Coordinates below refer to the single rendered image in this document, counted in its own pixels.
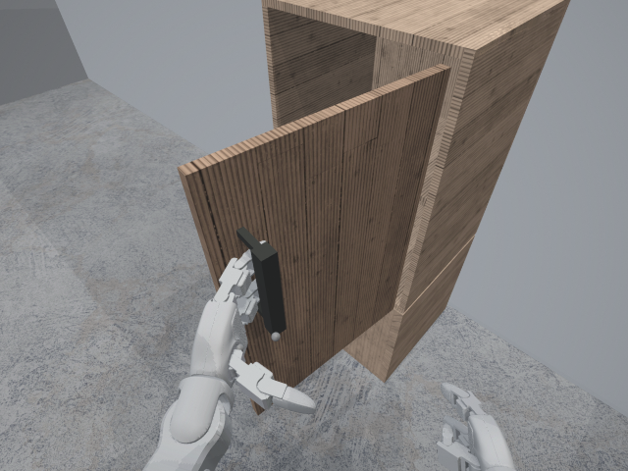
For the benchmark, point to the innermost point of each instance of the left robot forearm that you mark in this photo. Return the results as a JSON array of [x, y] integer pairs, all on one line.
[[196, 430]]

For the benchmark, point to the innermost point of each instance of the handle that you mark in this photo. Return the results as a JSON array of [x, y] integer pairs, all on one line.
[[268, 279]]

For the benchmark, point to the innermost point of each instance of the left robot hand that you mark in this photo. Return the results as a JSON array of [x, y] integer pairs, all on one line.
[[221, 329]]

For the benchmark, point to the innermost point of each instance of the right robot hand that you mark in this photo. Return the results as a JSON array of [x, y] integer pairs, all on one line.
[[479, 446]]

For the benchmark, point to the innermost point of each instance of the cupboard door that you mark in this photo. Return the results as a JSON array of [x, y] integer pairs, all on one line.
[[335, 194]]

